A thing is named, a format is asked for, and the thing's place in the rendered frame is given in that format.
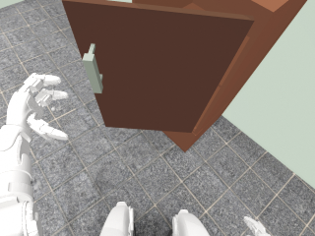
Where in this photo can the robot left upper arm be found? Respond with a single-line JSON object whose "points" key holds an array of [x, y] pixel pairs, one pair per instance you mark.
{"points": [[20, 219]]}

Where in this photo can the robot thigh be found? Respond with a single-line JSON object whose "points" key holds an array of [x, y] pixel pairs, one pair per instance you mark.
{"points": [[120, 222], [187, 224]]}

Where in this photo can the robot left hand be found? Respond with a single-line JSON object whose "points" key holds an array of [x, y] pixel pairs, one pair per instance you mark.
{"points": [[22, 106]]}

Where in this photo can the cupboard door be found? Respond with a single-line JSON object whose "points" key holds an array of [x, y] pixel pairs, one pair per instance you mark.
{"points": [[160, 65]]}

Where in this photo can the left robot forearm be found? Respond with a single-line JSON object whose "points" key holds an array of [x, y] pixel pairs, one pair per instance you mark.
{"points": [[15, 165]]}

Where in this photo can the robot right thigh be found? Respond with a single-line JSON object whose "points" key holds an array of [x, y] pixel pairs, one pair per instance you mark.
{"points": [[187, 224]]}

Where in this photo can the robot left thigh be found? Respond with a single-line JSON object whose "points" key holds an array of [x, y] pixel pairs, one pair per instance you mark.
{"points": [[120, 222]]}

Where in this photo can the robot right hand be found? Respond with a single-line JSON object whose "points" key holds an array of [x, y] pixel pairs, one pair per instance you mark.
{"points": [[257, 228]]}

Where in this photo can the handle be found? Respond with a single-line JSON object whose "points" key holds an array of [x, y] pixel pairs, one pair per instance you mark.
{"points": [[91, 67]]}

